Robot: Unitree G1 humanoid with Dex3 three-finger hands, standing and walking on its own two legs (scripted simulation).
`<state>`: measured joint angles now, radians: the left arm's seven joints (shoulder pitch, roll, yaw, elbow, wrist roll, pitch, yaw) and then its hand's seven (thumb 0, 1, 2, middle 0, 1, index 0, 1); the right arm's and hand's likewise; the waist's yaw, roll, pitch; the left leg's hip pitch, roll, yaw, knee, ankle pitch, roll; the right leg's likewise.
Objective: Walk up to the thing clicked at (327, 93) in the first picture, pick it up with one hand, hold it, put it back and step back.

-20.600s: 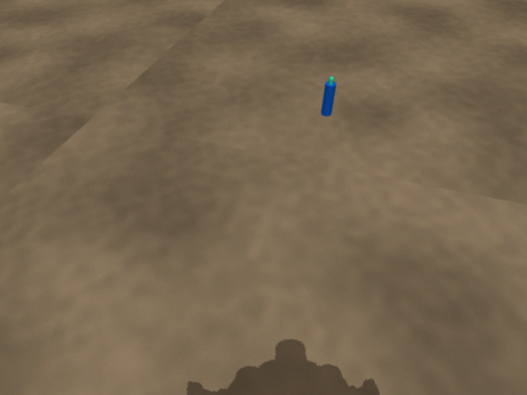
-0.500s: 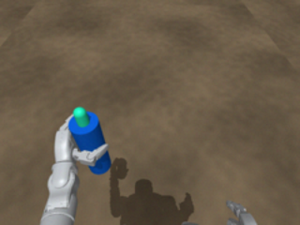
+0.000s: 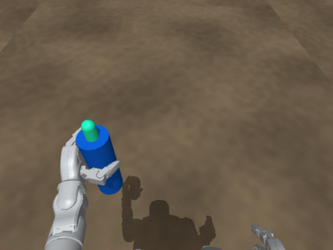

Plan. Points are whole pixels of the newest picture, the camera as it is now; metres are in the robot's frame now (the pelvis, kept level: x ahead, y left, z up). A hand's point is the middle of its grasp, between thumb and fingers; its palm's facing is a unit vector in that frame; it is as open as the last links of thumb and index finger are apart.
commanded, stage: crouch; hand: left
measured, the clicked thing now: (101, 158) +0.32 +0.17 +0.04
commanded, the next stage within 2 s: lower in 1.72 s
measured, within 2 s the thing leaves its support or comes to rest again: neither
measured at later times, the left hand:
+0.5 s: hand (113, 177) +0.36 +0.18 -0.14, palm faces +0.14 -0.99 -0.02, open 9.8 cm
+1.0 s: hand (119, 193) +0.38 +0.20 -0.36, palm faces +0.19 -0.98 -0.03, open 9.8 cm
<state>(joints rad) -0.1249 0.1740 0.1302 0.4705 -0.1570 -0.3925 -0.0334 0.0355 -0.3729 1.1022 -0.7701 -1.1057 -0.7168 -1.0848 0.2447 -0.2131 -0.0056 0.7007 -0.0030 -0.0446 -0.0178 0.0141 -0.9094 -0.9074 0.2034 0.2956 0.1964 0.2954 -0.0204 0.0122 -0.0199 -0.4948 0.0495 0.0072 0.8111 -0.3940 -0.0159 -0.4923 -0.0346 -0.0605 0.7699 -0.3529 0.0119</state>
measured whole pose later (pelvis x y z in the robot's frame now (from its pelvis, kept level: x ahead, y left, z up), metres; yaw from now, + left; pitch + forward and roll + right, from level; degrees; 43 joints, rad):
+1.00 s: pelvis -0.07 +0.00 -0.31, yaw -2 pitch +33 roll -4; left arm -0.66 0.37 0.45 1.11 -0.08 -0.80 -0.09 0.03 -0.36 1.10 -0.77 -1.10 -0.72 -1.08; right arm 0.10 -0.25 0.02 0.76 -0.11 -0.03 0.08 0.01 -0.93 -0.92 0.20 0.30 0.20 0.30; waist -0.14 -0.01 -0.14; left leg -2.00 0.04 -0.07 2.11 -0.70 -0.02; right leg -1.99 -0.06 -0.05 2.05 -0.65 0.00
